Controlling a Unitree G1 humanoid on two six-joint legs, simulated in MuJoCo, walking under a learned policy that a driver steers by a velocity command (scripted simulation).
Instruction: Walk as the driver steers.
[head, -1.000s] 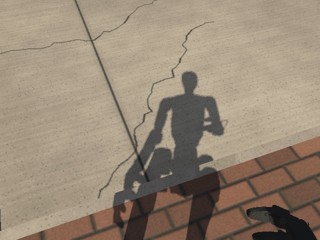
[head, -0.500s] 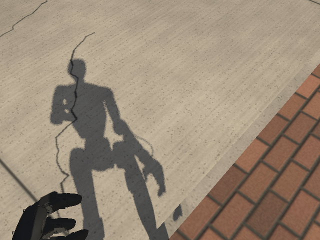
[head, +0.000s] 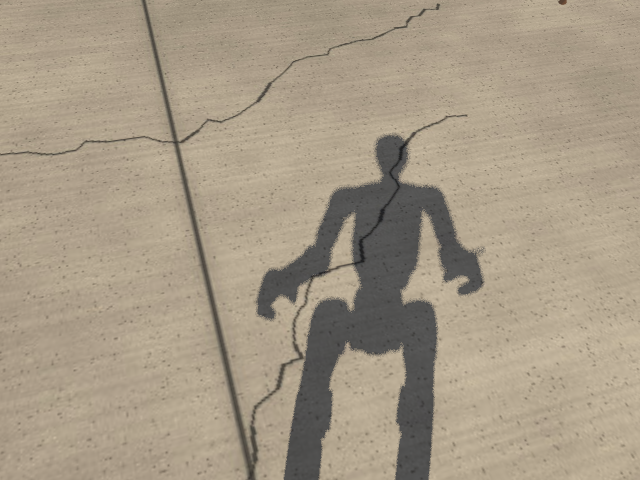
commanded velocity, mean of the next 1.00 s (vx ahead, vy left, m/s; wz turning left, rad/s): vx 0.01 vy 0.00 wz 0.36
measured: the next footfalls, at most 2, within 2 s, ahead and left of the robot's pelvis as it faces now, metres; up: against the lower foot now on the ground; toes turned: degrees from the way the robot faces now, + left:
right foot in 0.50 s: +0.11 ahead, -0.07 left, +0.00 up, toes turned +36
left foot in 0.98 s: +0.01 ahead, +0.07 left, +0.00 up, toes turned +8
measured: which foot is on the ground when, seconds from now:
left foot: down 0.00-0.50, up 0.52-0.96, down 0.98-1.00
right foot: up 0.00-0.48, down 0.50-0.96, up 0.98-1.00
